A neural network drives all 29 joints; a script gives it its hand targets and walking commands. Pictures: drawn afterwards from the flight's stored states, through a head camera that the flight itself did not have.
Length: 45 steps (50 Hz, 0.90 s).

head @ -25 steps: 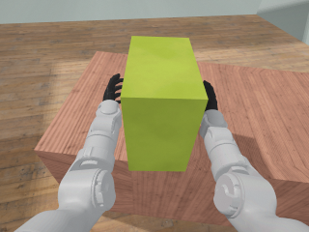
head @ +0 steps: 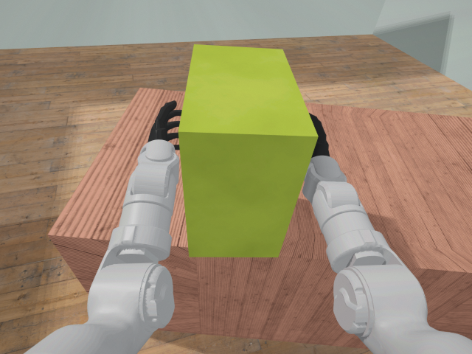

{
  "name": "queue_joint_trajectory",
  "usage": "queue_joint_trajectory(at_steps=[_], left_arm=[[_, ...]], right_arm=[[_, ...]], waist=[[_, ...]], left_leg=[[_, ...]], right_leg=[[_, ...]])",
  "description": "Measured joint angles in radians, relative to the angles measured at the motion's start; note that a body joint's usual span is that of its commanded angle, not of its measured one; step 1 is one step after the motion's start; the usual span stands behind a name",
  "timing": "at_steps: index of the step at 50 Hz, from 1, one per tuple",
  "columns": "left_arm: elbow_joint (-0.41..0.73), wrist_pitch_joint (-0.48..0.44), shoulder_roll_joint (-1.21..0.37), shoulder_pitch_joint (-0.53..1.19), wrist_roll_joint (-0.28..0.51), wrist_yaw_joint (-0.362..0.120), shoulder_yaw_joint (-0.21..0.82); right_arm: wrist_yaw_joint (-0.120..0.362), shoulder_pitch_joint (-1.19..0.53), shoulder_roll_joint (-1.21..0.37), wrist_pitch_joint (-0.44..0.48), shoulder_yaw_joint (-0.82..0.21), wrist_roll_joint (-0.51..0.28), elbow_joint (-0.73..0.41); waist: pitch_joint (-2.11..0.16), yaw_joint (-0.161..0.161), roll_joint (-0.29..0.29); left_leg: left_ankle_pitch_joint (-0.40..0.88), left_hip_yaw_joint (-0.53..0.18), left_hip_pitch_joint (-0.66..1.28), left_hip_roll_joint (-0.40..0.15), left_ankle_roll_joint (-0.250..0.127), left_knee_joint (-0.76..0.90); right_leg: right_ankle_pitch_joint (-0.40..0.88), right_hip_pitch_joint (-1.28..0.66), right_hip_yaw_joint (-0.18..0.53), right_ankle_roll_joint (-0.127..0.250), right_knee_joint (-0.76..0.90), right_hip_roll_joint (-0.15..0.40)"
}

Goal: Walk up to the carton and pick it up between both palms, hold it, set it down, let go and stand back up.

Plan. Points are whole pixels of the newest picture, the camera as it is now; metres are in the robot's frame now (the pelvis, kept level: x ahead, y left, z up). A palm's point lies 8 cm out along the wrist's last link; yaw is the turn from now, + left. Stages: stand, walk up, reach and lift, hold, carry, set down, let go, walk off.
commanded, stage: reach and lift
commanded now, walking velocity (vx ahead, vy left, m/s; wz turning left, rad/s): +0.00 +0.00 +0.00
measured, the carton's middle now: (236, 151) +0.46 +0.01 +0.12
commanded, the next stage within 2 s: hold in 1.42 s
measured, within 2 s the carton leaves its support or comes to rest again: neither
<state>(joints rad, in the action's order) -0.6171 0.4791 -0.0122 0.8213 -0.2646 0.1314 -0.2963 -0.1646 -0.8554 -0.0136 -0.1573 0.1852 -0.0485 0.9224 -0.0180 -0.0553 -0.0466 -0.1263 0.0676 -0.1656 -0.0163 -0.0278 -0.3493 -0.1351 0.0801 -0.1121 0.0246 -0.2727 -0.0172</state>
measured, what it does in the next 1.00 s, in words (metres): stands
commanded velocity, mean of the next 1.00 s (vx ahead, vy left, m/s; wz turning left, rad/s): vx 0.00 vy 0.00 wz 0.00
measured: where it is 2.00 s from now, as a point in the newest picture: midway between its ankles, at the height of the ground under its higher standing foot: outside the picture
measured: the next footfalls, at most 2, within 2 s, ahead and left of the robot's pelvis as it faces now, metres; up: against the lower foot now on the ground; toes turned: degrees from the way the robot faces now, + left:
none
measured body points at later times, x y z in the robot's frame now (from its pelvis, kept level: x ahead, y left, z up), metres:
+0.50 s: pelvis -0.01 +0.00 +0.00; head -0.06 +0.03 +0.44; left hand +0.39 +0.14 +0.21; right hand +0.38 -0.13 +0.20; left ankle +0.04 +0.10 -0.75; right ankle +0.01 -0.10 -0.75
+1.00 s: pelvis -0.01 +0.00 +0.00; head -0.07 +0.04 +0.44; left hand +0.40 +0.14 +0.22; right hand +0.39 -0.13 +0.21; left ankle +0.04 +0.10 -0.75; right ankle +0.01 -0.10 -0.75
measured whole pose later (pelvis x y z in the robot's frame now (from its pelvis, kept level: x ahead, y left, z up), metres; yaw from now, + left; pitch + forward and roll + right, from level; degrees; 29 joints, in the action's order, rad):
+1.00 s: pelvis -0.01 +0.00 +0.00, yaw +0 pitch -8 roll -1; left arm -0.50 0.67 -0.01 0.88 -0.32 0.08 -0.32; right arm -0.19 -0.91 0.00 -0.30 0.16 -0.11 0.85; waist 0.00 -0.09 -0.07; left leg -0.12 0.07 -0.11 -0.01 -0.04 -0.36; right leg -0.13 0.02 -0.11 0.02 -0.28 -0.01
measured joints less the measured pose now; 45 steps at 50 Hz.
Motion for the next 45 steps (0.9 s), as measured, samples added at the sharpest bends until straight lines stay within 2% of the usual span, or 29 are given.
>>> queue_joint_trajectory(at_steps=[16,22,28,34,40,45], left_arm=[[0.100,0.112,-0.001,0.013,-0.034,-0.027,-0.010],[0.232,0.147,-0.007,-0.040,-0.021,-0.039,0.011],[0.171,0.186,-0.020,0.009,-0.076,-0.086,-0.062],[0.165,0.184,-0.002,0.040,-0.057,-0.065,-0.026],[0.077,0.185,0.007,0.099,-0.074,-0.061,-0.053],[0.116,0.182,0.015,0.071,-0.051,-0.049,-0.009]], right_arm=[[-0.019,-0.020,0.017,-0.081,-0.056,-0.070,-0.058],[-0.051,0.036,0.022,-0.108,-0.118,-0.123,-0.189],[-0.050,0.004,-0.003,-0.149,-0.065,-0.089,-0.130],[-0.038,-0.013,0.001,-0.129,-0.044,-0.071,-0.131],[-0.016,-0.073,-0.003,-0.130,0.019,-0.025,-0.045],[-0.018,-0.055,0.007,-0.121,-0.014,-0.045,-0.076]], waist=[[0.010,-0.029,-0.011],[0.007,-0.043,0.001],[0.027,-0.043,-0.008],[0.022,-0.024,-0.002],[0.015,-0.018,-0.015],[0.007,-0.021,-0.017]], left_leg=[[0.000,-0.006,0.035,0.002,-0.002,-0.005],[-0.011,-0.009,0.044,-0.002,-0.003,-0.024],[-0.002,0.003,0.085,0.009,-0.013,-0.005],[0.006,0.013,0.060,0.005,-0.012,-0.010],[0.020,0.015,0.053,0.009,-0.015,0.009],[0.017,0.008,0.045,0.003,-0.009,0.003]], right_leg=[[-0.004,-0.037,-0.006,-0.002,-0.007,0.002],[0.001,-0.060,-0.008,-0.004,0.003,-0.003],[-0.008,-0.077,0.003,-0.009,-0.021,0.010],[0.006,-0.052,0.013,-0.008,-0.020,0.007],[0.010,-0.035,0.015,-0.007,-0.021,0.010],[0.016,-0.039,0.009,-0.005,-0.004,0.004]])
